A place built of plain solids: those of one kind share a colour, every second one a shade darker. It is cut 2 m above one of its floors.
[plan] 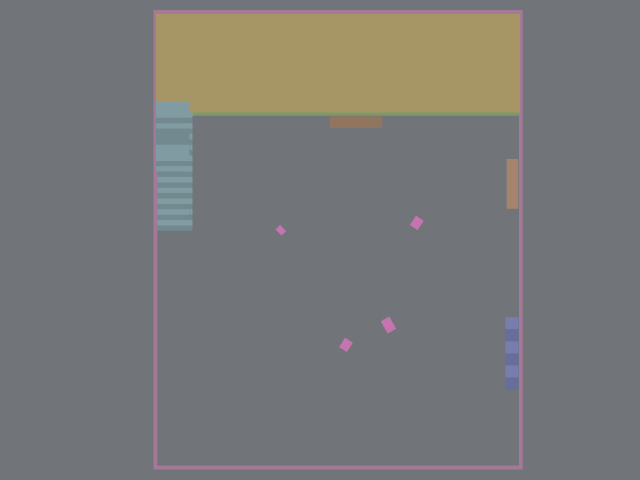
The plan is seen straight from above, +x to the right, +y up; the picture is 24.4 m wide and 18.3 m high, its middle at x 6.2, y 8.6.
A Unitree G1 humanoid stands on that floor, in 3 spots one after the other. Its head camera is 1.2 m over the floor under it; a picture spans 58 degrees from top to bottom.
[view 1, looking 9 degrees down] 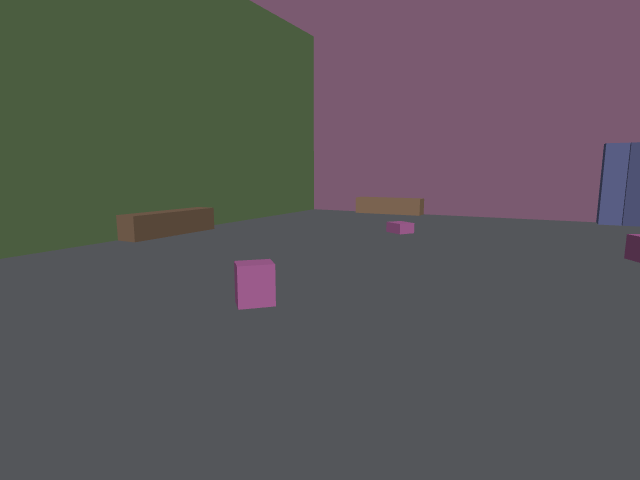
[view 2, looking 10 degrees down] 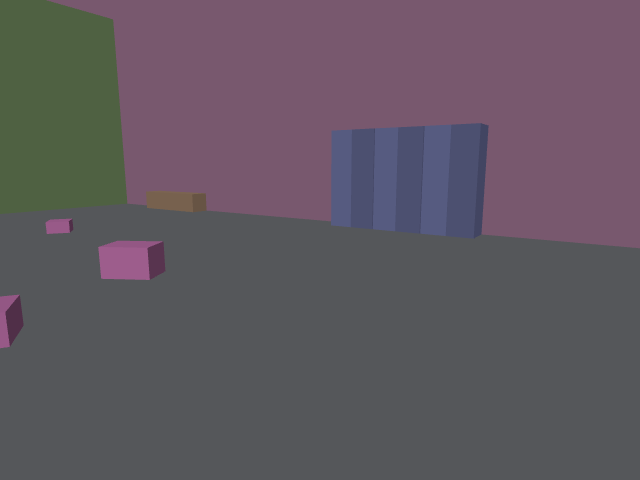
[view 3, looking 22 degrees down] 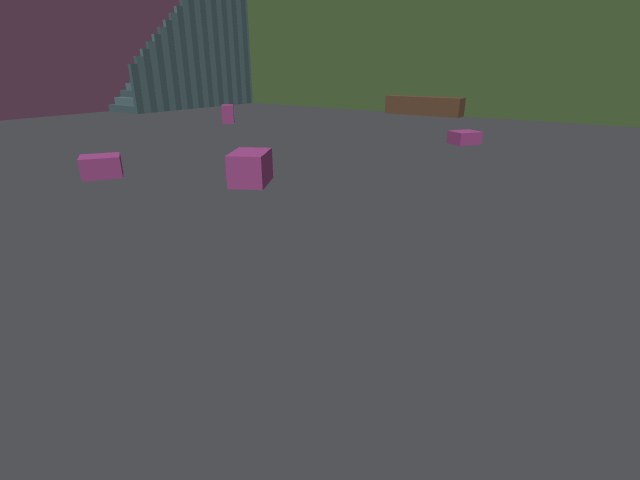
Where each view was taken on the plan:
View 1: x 1.61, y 6.65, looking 28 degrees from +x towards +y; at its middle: ground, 7.67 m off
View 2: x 6.13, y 1.10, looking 34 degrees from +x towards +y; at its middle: ground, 6.91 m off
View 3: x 12.08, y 2.00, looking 125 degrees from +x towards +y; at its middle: ground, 3.20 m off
